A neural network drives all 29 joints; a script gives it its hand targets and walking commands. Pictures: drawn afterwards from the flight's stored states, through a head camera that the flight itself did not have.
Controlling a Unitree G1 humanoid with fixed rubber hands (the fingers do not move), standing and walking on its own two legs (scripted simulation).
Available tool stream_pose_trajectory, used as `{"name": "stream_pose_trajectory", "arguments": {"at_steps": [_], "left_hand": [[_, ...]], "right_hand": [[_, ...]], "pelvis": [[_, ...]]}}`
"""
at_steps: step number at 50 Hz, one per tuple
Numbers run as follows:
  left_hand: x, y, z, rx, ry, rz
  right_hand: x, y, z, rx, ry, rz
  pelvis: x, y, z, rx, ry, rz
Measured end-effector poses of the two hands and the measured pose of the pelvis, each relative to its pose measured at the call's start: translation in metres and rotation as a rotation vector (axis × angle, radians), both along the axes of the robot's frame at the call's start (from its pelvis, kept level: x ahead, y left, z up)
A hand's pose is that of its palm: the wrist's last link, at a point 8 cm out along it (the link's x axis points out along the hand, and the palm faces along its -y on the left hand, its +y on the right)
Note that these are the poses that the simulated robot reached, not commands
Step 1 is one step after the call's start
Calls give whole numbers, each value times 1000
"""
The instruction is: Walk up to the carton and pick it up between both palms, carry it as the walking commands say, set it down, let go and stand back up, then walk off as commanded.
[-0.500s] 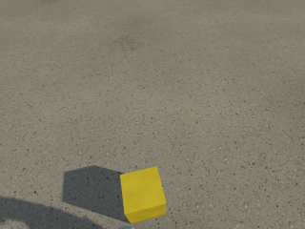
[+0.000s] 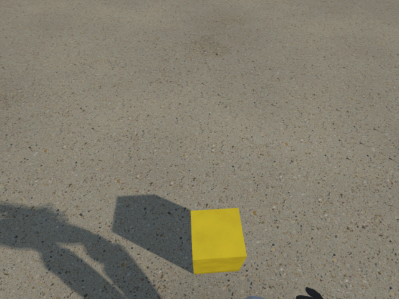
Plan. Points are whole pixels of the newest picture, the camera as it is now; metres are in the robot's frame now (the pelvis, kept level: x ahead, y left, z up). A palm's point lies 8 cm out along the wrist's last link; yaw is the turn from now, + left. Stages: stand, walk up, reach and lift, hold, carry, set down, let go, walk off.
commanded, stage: walk up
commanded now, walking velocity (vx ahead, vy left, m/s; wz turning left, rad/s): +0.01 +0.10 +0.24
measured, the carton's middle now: (215, 241) +0.44 -0.03 -0.64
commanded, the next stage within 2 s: none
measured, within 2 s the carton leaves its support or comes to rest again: neither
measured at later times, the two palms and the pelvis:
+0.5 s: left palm out of the picture +0.00 +0.27 -0.15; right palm out of the picture +0.06 -0.20 -0.11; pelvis +0.00 +0.04 +0.01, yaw +4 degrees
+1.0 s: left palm out of the picture +0.06 +0.19 -0.12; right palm out of the picture +0.04 -0.28 -0.14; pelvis +0.02 -0.03 +0.01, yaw +4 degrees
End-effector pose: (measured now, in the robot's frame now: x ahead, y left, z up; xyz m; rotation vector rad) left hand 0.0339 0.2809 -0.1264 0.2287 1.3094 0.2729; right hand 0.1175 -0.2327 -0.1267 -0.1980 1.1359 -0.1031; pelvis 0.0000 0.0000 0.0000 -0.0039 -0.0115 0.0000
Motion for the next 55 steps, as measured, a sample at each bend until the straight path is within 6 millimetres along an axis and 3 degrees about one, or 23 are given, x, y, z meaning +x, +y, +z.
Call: {"name": "stream_pose_trajectory", "arguments": {"at_steps": [6,12,20,25,29,33,38,42,48,55], "left_hand": [[44,-16,9,6,-144,-87],[23,-28,13,-40,-153,-54],[-17,-22,-18,-143,-40,27],[-37,-8,-20,-169,35,62],[-35,7,-16,-151,52,46],[-25,7,-12,-142,41,13],[4,-17,-2,-133,-28,-28],[24,-46,-3,-91,-98,-39],[22,-88,9,-114,-101,-21],[16,-97,-7,-153,-74,16]], "right_hand": [[-55,1,-21,24,78,-56],[-86,3,-9,24,159,-47],[-69,10,5,-75,127,-6],[-62,28,13,-95,102,-29],[-78,23,23,-131,144,-51],[-91,8,27,-138,164,-79],[-101,-16,22,-107,170,-102],[-98,-35,-3,-42,179,-93],[-78,-44,-10,7,168,-68],[-72,-39,1,-7,175,-55]], "pelvis": [[-8,5,-5,34,19,11],[-9,8,8,29,-6,57],[5,30,3,-23,-14,109],[4,40,7,-36,-1,70],[-3,34,13,-63,9,59],[-6,25,16,-68,20,52],[1,5,16,-50,21,53],[8,-19,3,20,6,56],[16,-31,10,2,3,57],[23,-41,12,-3,-6,65]]}}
